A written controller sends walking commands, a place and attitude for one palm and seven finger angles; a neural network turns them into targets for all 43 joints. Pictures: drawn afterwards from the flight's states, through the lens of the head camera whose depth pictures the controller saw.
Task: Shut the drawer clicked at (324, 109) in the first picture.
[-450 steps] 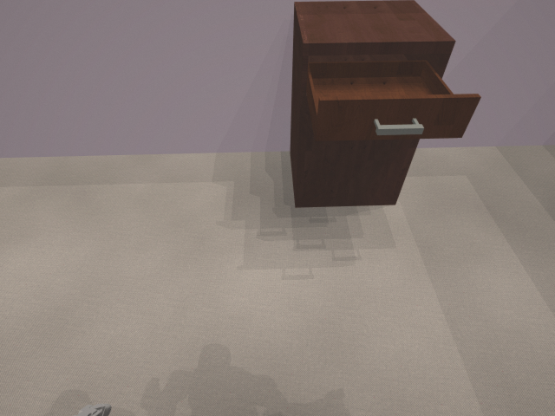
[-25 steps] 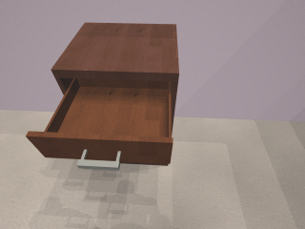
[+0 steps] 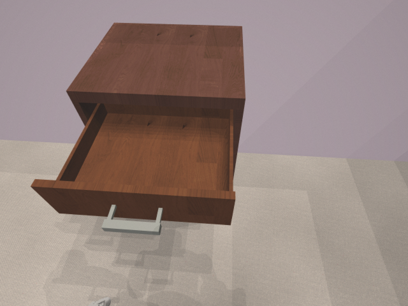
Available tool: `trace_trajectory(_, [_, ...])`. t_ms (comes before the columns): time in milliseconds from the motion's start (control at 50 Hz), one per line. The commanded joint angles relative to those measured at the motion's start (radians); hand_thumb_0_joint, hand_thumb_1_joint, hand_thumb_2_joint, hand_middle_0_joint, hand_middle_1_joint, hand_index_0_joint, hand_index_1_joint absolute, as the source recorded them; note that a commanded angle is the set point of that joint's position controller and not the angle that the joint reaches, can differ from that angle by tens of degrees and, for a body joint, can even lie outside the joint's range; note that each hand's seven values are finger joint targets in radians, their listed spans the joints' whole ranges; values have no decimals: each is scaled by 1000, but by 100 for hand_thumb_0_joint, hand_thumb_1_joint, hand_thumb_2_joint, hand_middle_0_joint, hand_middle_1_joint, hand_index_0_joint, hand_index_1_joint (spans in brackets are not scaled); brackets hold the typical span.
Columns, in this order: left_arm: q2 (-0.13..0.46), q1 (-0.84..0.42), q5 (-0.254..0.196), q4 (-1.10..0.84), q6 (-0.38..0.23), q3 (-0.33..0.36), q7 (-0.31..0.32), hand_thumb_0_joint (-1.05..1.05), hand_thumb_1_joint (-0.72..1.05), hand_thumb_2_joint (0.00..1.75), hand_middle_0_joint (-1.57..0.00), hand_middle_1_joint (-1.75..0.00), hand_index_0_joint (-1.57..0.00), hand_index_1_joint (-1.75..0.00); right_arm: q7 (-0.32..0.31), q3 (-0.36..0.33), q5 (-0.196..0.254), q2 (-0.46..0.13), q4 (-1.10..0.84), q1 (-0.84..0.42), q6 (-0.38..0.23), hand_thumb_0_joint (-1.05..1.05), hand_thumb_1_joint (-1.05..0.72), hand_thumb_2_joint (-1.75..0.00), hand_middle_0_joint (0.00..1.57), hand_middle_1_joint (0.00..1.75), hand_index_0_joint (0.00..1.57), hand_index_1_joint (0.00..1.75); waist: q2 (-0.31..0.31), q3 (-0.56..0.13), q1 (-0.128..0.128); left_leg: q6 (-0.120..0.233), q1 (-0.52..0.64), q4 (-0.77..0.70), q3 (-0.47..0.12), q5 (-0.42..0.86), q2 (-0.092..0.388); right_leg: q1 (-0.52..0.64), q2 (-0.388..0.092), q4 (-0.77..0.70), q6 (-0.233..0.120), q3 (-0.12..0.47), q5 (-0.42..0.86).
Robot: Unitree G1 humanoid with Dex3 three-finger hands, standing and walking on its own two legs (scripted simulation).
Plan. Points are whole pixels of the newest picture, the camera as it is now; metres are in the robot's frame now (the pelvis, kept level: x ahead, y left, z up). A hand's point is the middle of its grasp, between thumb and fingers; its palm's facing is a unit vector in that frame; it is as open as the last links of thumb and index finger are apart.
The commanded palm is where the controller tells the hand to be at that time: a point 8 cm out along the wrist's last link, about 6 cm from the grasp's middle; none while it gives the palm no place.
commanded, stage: raise the hand and make a fist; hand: left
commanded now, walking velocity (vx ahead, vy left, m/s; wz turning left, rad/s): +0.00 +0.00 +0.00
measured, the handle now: (134, 218) +0.31 +0.19 -0.08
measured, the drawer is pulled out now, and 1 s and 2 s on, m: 0.29 0.29 0.29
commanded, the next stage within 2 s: bring the fist close to the handle in 1.84 s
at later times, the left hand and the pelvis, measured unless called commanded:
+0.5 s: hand out of the picture +0.12 +0.18 -0.04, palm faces +0.02 -1.00 -0.03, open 5.2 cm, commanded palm +0.10 +0.23 -0.03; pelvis -0.05 -0.01 -0.09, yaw +3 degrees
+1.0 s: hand (115, 300) +0.14 +0.17 -0.01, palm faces +0.00 -1.00 -0.03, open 3.2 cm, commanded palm +0.10 +0.22 +0.00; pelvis -0.04 +0.01 -0.07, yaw +2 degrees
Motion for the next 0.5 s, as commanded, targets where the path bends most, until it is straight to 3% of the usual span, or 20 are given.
trace_trajectory(0, [7, 162, -103, -633, -142, 19, 23, 0, 90, 90, -28, -39, -28, -39, -35, -57, 30, -135, -276, -78, -267, 0, -90, -90, 20, 30, 20, 30, 74, -175, -28, -22, -19, 3, -46, 637, 31, -27, 10, -3, -28, -74, 219])
trace_trajectory(20, [41, 156, -120, -653, -197, 63, -8, 0, 90, 90, -30, -41, -30, -41, -27, -81, 19, -162, -328, -106, -275, 0, -90, -90, 20, 30, 20, 30, -44, -66, -26, -12, -139, 45, -56, 492, 19, -81, 15, 10, -23, -87, 235])
trace_trajectory(40, [40, 231, -134, -621, -266, 85, -54, 0, 90, 90, -32, -43, -32, -43, -20, -90, 8, -172, -363, -108, -281, 0, -90, -90, 20, 30, 20, 30, -136, -88, -14, 2, -213, 88, -40, 393, 3, -106, 22, 48, -16, -93, 234])
trace_trajectory(60, [14, 324, -150, -577, -341, 92, -102, 0, 90, 90, -34, -45, -34, -45, -12, -94, 2, -168, -392, -118, -285, 0, -90, -90, 20, 30, 20, 30, -182, -108, 2, 3, -288, 137, -32, 312, -7, -143, 25, 103, -13, -97, 203])
trace_trajectory(80, [10, 402, -159, -553, -412, 107, -153, 0, 90, 90, -36, -47, -36, -47, 1, -93, 2, -167, -425, -130, -287, 0, -90, -90, 20, 30, 20, 30, -142, -139, 26, -2, -332, 183, -15, 286, -17, -153, 21, 161, -21, -85, 211])
trace_trajectory(120, [5, 405, -189, -582, -578, 109, -267, 0, 90, 90, -40, -52, -40, -52, 21, -95, 1, -161, -482, -154, -294, 0, -90, -90, 20, 30, 20, 30, -135, -203, 41, -11, -451, 287, 3, 209, -32, -226, 22, 277, -26, -69, 174])
trace_trajectory(160, [61, 327, -210, -595, -726, 140, -377, 0, 90, 90, -44, -56, -44, -56, 32, -98, 5, -167, -526, -168, -308, 0, -90, -90, 20, 30, 20, 30, -133, -233, 25, -9, -579, 396, 3, 100, -43, -316, 12, 345, -27, -9, 77])
trace_trajectory(180, [111, 292, -220, -585, -770, 182, -424, 0, 90, 90, -46, -58, -46, -58, 38, -101, 12, -171, -537, -159, -311, 0, -90, -90, 20, 30, 20, 30, -100, -228, 21, -9, -627, 438, -1, 59, -43, -353, 3, 362, -34, 28, 22])
trace_trajectory(220, [134, 257, -266, -664, -755, 202, -474, 0, 90, 90, -50, -62, -50, -62, 28, -100, 27, -179, -611, -175, -311, 0, -90, -90, 20, 30, 20, 30, -57, -314, 37, 10, -672, 489, 11, 8, -51, -360, -6, 370, -31, 73, -88])
trace_trajectory(260, [152, 191, -303, -777, -696, 213, -482, 0, 90, 90, -54, -67, -54, -67, 14, -94, 40, -181, -660, -165, -302, 0, -90, -90, 20, 30, 20, 30, -33, -371, 31, 20, -689, 514, 2, -16, -50, -354, -2, 364, -26, 96, -159])
trace_trajectory(280, [169, 128, -311, -872, -675, 210, -471, 0, 90, 90, -56, -69, -56, -69, 7, -90, 42, -182, -667, -150, -298, 0, -90, -90, 20, 30, 20, 30, 10, -395, 14, 24, -675, 531, 0, -18, -45, -366, 3, 366, -22, 103, -168])
trace_trajectory(360, [152, 95, -266, -1046, -603, 138, -422, 0, 90, 90, -64, -78, -64, -78, -12, -76, 40, -171, -666, -99, -276, 0, -90, -90, 20, 30, 20, 30, 63, -403, -22, 36, -637, 545, -30, 40, -20, -383, 22, 392, -28, 61, -67])
trace_trajectory(380, [149, 70, -250, -1063, -586, 116, -408, 0, 90, 90, -66, -80, -66, -80, -16, -68, 38, -175, -662, -95, -271, 0, -90, -90, 20, 30, 20, 30, 44, -388, -44, 40, -638, 549, -40, 36, -13, -410, 29, 400, -26, 44, -68])
trace_trajectory(400, [139, 58, -239, -1058, -568, 96, -401, 0, 90, 90, -68, -82, -68, -82, -20, -65, 38, -173, -655, -95, -270, 0, -90, -90, 20, 30, 20, 30, 40, -374, -50, 40, -643, 548, -47, 27, -12, -423, 29, 397, -25, 39, -76])
trace_trajectory(440, [137, 106, -230, -1019, -524, 93, -393, 0, 90, 90, -72, -86, -72, -86, -22, -60, 42, -167, -653, -100, -266, 0, -90, -90, 20, 30, 20, 30, 37, -339, -44, 35, -658, 526, -57, -8, -13, -431, 31, 381, -23, 24, -127])
trace_trajectory(480, [155, 161, -224, -996, -473, 120, -379, 0, 90, 90, -76, -91, -76, -91, -25, -59, 44, -161, -663, -116, -260, 0, -90, -90, 20, 30, 20, 30, 28, -360, -22, 34, -657, 507, -60, -7, -17, -403, 29, 373, -22, 17, -138])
